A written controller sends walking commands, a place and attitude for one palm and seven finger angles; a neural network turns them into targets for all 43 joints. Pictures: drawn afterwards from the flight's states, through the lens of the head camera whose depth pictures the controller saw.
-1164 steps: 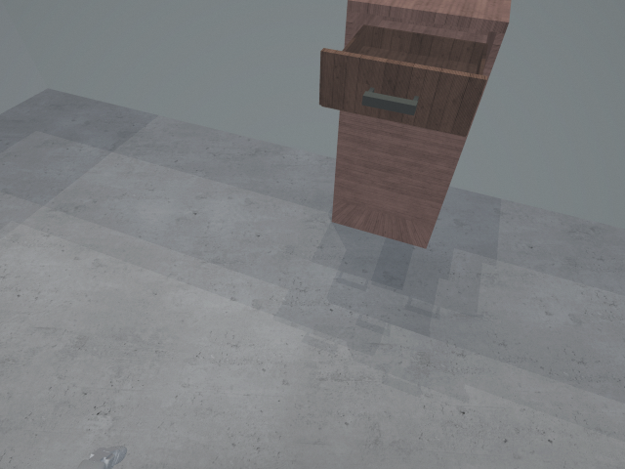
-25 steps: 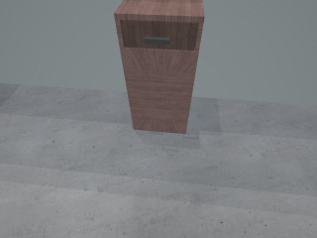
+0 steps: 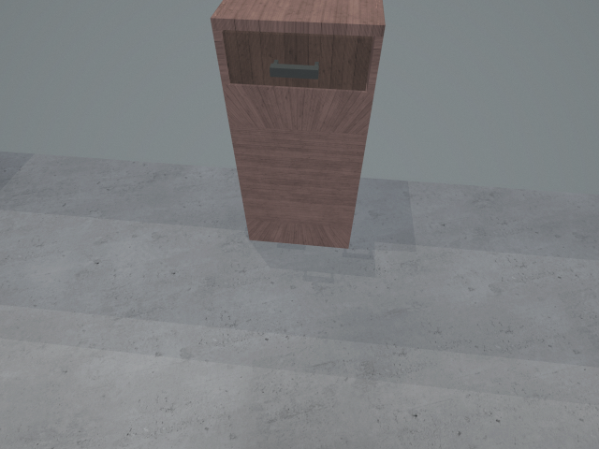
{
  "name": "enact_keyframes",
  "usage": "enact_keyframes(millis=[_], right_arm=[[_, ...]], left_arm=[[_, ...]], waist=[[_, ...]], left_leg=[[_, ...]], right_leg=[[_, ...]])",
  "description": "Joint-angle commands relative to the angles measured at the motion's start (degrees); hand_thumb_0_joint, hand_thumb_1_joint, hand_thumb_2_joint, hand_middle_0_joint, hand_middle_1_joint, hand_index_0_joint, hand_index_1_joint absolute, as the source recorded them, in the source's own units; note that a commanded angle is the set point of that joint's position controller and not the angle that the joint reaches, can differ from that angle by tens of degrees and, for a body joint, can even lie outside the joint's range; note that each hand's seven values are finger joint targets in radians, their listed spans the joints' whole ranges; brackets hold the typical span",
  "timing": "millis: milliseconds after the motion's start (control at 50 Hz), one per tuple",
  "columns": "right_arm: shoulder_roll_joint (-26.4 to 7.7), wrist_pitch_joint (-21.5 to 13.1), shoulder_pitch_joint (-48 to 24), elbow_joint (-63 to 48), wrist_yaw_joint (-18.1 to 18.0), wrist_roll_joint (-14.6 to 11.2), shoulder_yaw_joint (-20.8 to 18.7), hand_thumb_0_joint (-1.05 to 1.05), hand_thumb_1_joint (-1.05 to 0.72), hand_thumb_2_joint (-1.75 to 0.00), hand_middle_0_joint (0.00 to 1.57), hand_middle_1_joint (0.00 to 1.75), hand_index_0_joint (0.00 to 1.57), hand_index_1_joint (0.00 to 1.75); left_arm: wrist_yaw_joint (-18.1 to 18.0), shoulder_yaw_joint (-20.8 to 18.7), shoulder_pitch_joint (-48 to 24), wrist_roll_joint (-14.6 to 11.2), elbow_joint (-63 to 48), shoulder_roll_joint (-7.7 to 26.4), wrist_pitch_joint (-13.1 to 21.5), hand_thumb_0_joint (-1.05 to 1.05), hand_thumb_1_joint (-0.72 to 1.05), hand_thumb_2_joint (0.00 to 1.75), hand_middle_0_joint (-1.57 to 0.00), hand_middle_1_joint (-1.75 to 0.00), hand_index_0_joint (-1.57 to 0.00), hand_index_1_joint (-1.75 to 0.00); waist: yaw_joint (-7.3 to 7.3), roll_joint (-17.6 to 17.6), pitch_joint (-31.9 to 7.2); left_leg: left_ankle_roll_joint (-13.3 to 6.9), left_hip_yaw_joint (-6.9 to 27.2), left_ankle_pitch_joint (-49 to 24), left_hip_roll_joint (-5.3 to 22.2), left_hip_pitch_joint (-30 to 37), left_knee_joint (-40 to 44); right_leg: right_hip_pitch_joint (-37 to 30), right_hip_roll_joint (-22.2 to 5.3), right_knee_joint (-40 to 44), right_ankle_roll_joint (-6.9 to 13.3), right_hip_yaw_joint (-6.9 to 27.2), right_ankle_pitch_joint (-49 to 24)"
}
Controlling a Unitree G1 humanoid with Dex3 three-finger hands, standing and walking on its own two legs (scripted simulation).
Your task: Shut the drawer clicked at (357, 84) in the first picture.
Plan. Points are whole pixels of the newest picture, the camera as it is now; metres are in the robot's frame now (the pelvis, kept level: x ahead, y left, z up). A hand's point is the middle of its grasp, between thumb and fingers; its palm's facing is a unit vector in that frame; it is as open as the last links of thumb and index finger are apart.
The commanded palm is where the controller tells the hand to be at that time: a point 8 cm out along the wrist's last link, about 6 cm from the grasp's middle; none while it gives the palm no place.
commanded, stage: look to check the result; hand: left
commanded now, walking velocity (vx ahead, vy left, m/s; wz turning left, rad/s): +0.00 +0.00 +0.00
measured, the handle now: (295, 67) +0.99 +0.06 +0.02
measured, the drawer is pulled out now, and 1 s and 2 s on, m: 0.00 0.00 0.00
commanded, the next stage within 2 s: stand and wait in 0.14 s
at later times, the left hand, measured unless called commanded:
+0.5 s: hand out of the picture +0.01 +0.17 -0.17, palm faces +0.02 -0.98 -0.19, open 7.4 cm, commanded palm none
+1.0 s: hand out of the picture +0.03 +0.17 -0.17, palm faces +0.01 -0.98 -0.20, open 7.4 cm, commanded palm none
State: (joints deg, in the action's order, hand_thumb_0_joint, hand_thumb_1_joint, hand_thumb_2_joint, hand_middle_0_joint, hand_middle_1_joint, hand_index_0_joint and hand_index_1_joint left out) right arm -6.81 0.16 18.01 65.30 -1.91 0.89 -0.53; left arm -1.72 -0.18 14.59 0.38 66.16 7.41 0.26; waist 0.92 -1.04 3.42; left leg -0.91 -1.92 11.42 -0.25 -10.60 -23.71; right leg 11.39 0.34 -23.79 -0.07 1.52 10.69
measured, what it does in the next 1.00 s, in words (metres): stands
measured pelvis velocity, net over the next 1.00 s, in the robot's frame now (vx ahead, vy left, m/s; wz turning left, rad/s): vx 0.02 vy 0.00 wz -0.01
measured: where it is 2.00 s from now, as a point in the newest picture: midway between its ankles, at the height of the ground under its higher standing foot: outside the picture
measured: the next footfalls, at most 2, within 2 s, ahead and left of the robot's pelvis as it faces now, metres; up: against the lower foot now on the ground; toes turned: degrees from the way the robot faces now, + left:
none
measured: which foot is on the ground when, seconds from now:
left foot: down 0.00-1.00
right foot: down 0.00-1.00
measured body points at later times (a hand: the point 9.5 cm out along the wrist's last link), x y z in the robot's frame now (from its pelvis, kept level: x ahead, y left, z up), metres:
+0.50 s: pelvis +0.01 +0.00 +0.00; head +0.03 -0.01 +0.45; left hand +0.01 +0.22 -0.16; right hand -0.01 -0.22 -0.16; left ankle +0.02 +0.11 -0.74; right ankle +0.03 -0.12 -0.74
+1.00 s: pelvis +0.02 +0.00 +0.00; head +0.04 -0.01 +0.45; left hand +0.03 +0.22 -0.16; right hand +0.01 -0.22 -0.16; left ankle +0.02 +0.11 -0.74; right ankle +0.03 -0.12 -0.74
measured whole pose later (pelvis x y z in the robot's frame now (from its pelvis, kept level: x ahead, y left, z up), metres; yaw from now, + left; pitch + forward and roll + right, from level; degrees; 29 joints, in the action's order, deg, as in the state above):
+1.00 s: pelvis +0.02 +0.00 +0.00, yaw +0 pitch -2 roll +0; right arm -8.0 -0.2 15.3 65.8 -2.0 0.8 -0.4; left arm -1.6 -0.3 13.5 0.4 66.2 8.4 0.7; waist 0.7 -0.9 3.5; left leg -0.4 -2.0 12.6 0.3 -8.4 -22.5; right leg 9.4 0.8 -22.8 0.3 1.7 11.8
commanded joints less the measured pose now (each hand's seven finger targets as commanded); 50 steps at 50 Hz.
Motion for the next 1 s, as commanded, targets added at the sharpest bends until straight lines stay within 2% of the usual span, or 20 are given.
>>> enact_keyframes(millis=[0, 60, 120, 220, 300, 540, 640, 700, 760, 860, 980], right_arm=[[-5.15, -0.43, 4.44, -1.33, -0.34, -0.23, -1.1, 0.0, -0.9, -0.9, 0.2, 0.3, 0.2, 0.3], [-5.0, -0.4, 4.49, -1.13, -0.32, -0.12, -1.06, 0.0, -0.9, -0.9, 0.2, 0.3, 0.2, 0.3], [-5.08, -0.36, 4.38, -1.15, -0.27, -0.17, -1.09, 0.0, -0.9, -0.9, 0.2, 0.3, 0.2, 0.3], [-5.34, -0.53, 3.73, -1.18, -0.31, -0.18, -1.11, 0.0, -0.9, -0.9, 0.2, 0.3, 0.2, 0.3], [-5.77, -0.46, 3.39, -1.3, -0.28, -0.25, -1.18, 0.0, -0.9, -0.9, 0.2, 0.3, 0.2, 0.3], [-6.17, -0.89, 2.63, -0.84, -0.49, -0.26, -1.02, 0.0, -0.9, -0.9, 0.2, 0.3, 0.2, 0.3], [-6.19, -0.62, 2.37, -0.66, -0.43, -0.23, -0.96, 0.0, -0.9, -0.9, 0.2, 0.3, 0.2, 0.3], [-6.47, -0.72, 2.4, -0.76, -0.46, -0.27, -1.01, 0.0, -0.9, -0.9, 0.2, 0.3, 0.2, 0.3], [-6.38, -0.73, 2.21, -0.7, -0.43, -0.24, -0.98, 0.0, -0.9, -0.9, 0.2, 0.3, 0.2, 0.3], [-6.66, -0.91, 1.96, -0.68, -0.49, -0.22, -0.97, 0.0, -0.9, -0.9, 0.2, 0.3, 0.2, 0.3], [-6.71, -0.78, 1.73, -0.64, -0.43, -0.2, -1.02, 0.0, -0.9, -0.9, 0.2, 0.3, 0.2, 0.3]], left_arm=[[-0.6, -1.19, 3.79, 0.1, -1.51, 6.12, 0.56, 0.0, 0.9, 0.9, -0.2, -0.3, -0.2, -0.3], [-0.55, -1.16, 3.4, 0.05, -1.49, 6.13, 0.56, 0.0, 0.9, 0.9, -0.2, -0.3, -0.2, -0.3], [-0.57, -1.24, 3.27, 0.1, -1.54, 6.39, 0.63, 0.0, 0.9, 0.9, -0.2, -0.3, -0.2, -0.3], [-0.57, -1.31, 3.15, 0.09, -1.64, 6.52, 0.69, 0.0, 0.9, 0.9, -0.2, -0.3, -0.2, -0.3], [-0.56, -1.29, 3.15, 0.15, -1.63, 6.72, 0.68, 0.0, 0.9, 0.9, -0.2, -0.3, -0.2, -0.3], [-0.51, -1.32, 2.8, -0.02, -1.44, 7.04, 0.92, 0.0, 0.9, 0.9, -0.2, -0.3, -0.2, -0.3], [-0.52, -1.25, 2.47, 0.03, -1.47, 7.08, 0.78, 0.0, 0.9, 0.9, -0.2, -0.3, -0.2, -0.3], [-0.52, -1.35, 2.58, 0.05, -1.56, 7.26, 0.81, 0.0, 0.9, 0.9, -0.2, -0.3, -0.2, -0.3], [-0.47, -1.3, 2.39, 0.02, -1.49, 7.34, 0.84, 0.0, 0.9, 0.9, -0.2, -0.3, -0.2, -0.3], [-0.46, -1.37, 2.3, -0.01, -1.62, 7.44, 0.91, 0.0, 0.9, 0.9, -0.2, -0.3, -0.2, -0.3], [-0.41, -1.41, 2.03, 0.01, -1.62, 7.5, 0.83, 0.0, 0.9, 0.9, -0.2, -0.3, -0.2, -0.3]], waist=[[-0.27, 0.67, 1.81], [-0.08, -0.04, 2.11], [-0.03, 1.18, 2.3], [-0.1, 0.05, 1.65], [-0.13, 0.83, 2.05], [-0.23, 0.36, -0.96], [-0.17, 0.49, 1.89], [-0.26, -0.13, 1.01], [-0.18, 1.02, 0.6], [-0.19, -0.03, 0.26], [-0.23, 0.44, 1.32]], left_leg=[[-1.19, 5.61, -0.04, 5.48, -0.15, 5.18], [-1.1, 5.42, 0.49, 5.54, -0.06, 5.5], [-1.03, 5.17, 0.02, 5.39, -0.01, 5.12], [-1.02, 5.2, -1.18, 5.62, 0.43, 5.12], [-1.01, 5.23, -0.72, 5.58, 0.5, 5.13], [-0.91, 4.83, -5.55, 5.9, 2.54, 4.49], [-0.76, 4.76, -3.62, 5.92, 1.54, 5.13], [-0.84, 4.88, -4.25, 5.98, 1.86, 5.01], [-0.79, 4.89, -4.11, 5.94, 2.16, 5.05], [-0.84, 4.85, -5.44, 6.06, 2.75, 5.09], [-0.77, 4.79, -3.64, 6.07, 2.19, 5.52]], right_leg=[[2.92, -4.54, 5.59, 2.51, 4.17, 2.33], [3.13, -4.57, 5.76, 2.49, 4.31, 2.53], [3.07, -4.66, 6.04, 2.42, 4.42, 2.5], [2.48, -4.69, 5.7, 2.44, 4.34, 1.13], [2.86, -4.61, 5.92, 2.42, 4.43, 1.76], [0.09, -5.02, 4.99, 2.42, 4.21, -4.11], [1.43, -4.86, 5.73, 2.34, 4.31, -1.96], [0.82, -4.76, 5.51, 2.44, 4.39, -2.44], [0.53, -4.87, 5.69, 2.35, 4.3, -2.58], [0.34, -4.94, 5.36, 2.43, 4.45, -4.08], [0.92, -4.77, 5.81, 2.38, 4.44, -2.18]])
